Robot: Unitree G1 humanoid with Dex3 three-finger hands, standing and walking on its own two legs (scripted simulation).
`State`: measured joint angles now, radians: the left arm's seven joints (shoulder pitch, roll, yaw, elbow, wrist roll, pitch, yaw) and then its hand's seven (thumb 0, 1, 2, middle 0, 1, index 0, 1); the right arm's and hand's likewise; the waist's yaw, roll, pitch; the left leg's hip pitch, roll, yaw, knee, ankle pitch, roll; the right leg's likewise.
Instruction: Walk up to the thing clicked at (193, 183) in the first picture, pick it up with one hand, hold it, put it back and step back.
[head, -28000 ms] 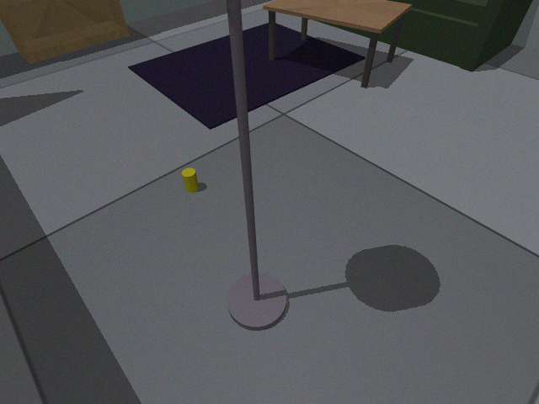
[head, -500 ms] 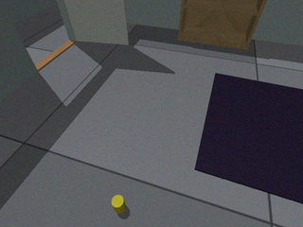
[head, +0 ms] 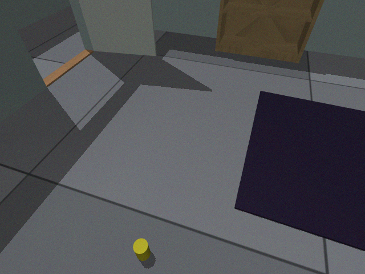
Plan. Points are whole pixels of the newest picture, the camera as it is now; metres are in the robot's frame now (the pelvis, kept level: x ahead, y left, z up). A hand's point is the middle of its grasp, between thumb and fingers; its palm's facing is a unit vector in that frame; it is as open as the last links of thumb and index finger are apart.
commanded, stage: stand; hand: left
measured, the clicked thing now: (142, 249) +0.42 +0.21 -0.72
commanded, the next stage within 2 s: none
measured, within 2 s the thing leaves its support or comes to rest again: neither
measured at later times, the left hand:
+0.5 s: hand out of the picture +0.09 +0.25 -0.16, palm faces -0.02 -0.94 -0.34, open 7.4 cm
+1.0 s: hand out of the picture +0.09 +0.25 -0.16, palm faces -0.02 -0.94 -0.34, open 7.4 cm
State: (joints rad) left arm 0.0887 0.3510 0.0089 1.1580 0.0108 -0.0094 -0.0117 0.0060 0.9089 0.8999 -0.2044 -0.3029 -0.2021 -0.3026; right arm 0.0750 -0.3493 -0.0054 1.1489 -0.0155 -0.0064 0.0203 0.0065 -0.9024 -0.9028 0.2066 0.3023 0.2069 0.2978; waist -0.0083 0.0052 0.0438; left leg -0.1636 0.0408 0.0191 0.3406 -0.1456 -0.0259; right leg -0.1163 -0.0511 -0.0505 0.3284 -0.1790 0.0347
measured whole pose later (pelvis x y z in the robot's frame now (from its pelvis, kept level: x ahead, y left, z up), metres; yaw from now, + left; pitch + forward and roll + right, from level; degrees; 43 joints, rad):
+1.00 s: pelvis +0.01 -0.01 +0.00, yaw +0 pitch -2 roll +0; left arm 0.11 0.35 0.01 1.14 0.01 -0.01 -0.01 0.01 0.91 0.90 -0.20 -0.30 -0.20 -0.30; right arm 0.09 -0.35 0.00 1.15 -0.01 0.00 0.01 0.01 -0.90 -0.90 0.21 0.30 0.21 0.30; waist 0.00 0.00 0.05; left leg -0.13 0.05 0.02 0.33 -0.16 -0.04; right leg -0.08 -0.04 -0.06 0.31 -0.19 0.03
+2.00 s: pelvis +0.02 -0.01 +0.00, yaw +0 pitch -2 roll +0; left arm 0.12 0.35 0.01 1.13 0.01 0.00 -0.01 0.01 0.91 0.90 -0.20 -0.30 -0.20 -0.30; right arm 0.10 -0.35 0.00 1.13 -0.01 0.00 0.01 0.01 -0.90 -0.90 0.21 0.30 0.21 0.30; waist 0.00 0.00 0.05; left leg -0.13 0.05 0.01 0.33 -0.17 -0.03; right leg -0.08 -0.05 -0.06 0.32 -0.20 0.03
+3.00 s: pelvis +0.02 -0.01 +0.00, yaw +0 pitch -2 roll +0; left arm 0.12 0.35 0.01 1.12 0.01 0.00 -0.01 0.01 0.91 0.90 -0.20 -0.30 -0.20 -0.30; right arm 0.11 -0.35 0.01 1.12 -0.01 -0.01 0.01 0.01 -0.90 -0.90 0.21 0.30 0.21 0.30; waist 0.00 0.01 0.05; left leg -0.12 0.05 0.02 0.33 -0.17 -0.04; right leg -0.08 -0.04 -0.05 0.32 -0.21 0.03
